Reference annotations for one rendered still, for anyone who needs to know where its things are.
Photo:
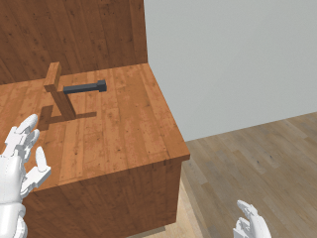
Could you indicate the left robot forearm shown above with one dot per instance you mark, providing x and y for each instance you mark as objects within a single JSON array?
[{"x": 12, "y": 224}]

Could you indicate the left robot hand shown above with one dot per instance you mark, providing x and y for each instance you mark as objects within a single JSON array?
[{"x": 19, "y": 143}]

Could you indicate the tap lever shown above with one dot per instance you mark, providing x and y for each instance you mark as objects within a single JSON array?
[{"x": 99, "y": 85}]

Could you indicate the right robot hand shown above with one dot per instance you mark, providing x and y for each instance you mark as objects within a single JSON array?
[{"x": 254, "y": 228}]

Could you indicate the counter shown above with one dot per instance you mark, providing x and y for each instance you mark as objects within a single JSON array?
[{"x": 115, "y": 155}]

